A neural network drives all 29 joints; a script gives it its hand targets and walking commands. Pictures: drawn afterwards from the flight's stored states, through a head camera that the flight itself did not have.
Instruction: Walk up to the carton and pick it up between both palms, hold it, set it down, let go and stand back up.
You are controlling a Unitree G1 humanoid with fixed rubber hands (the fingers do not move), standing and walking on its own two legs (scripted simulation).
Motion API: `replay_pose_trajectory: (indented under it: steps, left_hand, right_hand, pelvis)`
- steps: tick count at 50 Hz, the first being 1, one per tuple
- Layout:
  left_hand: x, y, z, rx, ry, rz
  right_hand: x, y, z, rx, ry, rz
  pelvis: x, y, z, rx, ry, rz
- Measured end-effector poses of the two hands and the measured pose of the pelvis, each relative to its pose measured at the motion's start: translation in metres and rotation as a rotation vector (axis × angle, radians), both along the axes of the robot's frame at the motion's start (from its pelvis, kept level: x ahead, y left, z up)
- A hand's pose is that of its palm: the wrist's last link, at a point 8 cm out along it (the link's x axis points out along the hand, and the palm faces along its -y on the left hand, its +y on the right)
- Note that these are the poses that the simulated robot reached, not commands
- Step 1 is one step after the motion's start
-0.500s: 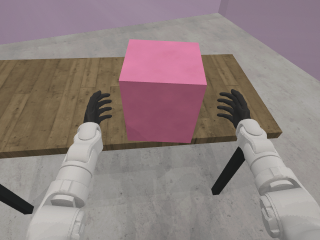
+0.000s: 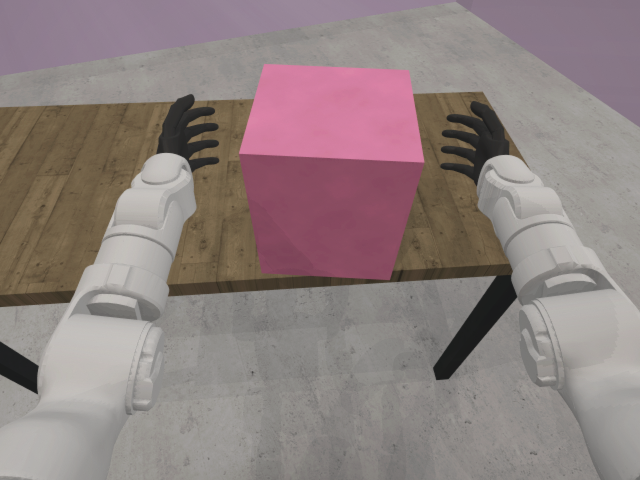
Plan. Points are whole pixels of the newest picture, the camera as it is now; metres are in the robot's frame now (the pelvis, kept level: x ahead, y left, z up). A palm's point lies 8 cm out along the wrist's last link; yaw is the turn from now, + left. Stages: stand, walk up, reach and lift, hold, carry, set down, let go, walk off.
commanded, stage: reach and lift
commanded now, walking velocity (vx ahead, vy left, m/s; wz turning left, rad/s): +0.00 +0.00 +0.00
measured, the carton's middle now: (330, 178) +0.52 +0.01 +0.06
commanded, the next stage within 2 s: none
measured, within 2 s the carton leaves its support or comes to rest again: neither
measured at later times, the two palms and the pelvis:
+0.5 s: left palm (171, 94) +0.47 +0.20 +0.23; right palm (506, 100) +0.48 -0.19 +0.22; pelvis +0.00 +0.00 +0.00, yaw +1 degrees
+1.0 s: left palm (180, 138) +0.47 +0.20 +0.16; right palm (475, 140) +0.49 -0.17 +0.16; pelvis +0.00 +0.00 -0.01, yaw +0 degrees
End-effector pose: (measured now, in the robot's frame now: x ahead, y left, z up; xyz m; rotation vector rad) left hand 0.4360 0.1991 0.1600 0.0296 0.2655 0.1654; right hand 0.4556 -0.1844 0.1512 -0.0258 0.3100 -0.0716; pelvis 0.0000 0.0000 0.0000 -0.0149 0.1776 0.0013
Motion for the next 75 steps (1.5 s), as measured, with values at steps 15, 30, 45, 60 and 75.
replay_pose_trajectory:
  steps: [15,30,45,60,75]
  left_hand:
    - [0.028,-0.003,0.049,-0.012,-0.021,-0.001]
    - [0.036,0.001,0.056,-0.021,-0.027,-0.006]
    - [0.036,0.004,0.013,-0.025,-0.006,0.008]
    - [0.038,0.003,-0.02,-0.018,-0.009,0.015]
    - [0.039,-0.01,-0.044,-0.032,-0.017,0.014]
  right_hand:
    - [0.024,-0.002,0.053,-0.014,-0.032,0.003]
    - [0.027,0.0,0.06,-0.015,-0.019,-0.009]
    - [0.028,0.009,0.019,-0.022,-0.001,0.006]
    - [0.033,0.018,-0.012,-0.02,-0.017,0.009]
    - [0.032,0.026,-0.041,-0.012,-0.03,0.034]
  pelvis:
    - [0.003,-0.003,-0.001,0.001,0.042,-0.004]
    - [0.004,-0.004,0.0,0.002,0.057,0.013]
    - [-0.001,0.0,-0.005,-0.001,0.129,0.001]
    - [-0.004,0.003,-0.009,-0.004,0.18,0.001]
    - [-0.003,0.005,-0.01,-0.004,0.221,-0.016]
